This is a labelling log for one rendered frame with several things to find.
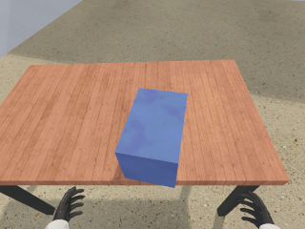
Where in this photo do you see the robot right hand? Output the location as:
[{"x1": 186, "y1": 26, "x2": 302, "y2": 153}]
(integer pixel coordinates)
[{"x1": 238, "y1": 191, "x2": 275, "y2": 229}]

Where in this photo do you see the left robot forearm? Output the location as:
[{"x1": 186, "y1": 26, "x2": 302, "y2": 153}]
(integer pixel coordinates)
[{"x1": 45, "y1": 219, "x2": 70, "y2": 229}]

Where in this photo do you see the table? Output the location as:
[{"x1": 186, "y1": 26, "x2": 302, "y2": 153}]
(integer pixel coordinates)
[{"x1": 0, "y1": 59, "x2": 290, "y2": 217}]

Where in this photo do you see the carton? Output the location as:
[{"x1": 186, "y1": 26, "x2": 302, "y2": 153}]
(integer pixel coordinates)
[{"x1": 114, "y1": 88, "x2": 188, "y2": 188}]

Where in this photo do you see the robot left hand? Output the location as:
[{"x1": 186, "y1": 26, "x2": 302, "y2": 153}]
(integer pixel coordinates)
[{"x1": 52, "y1": 186, "x2": 85, "y2": 222}]

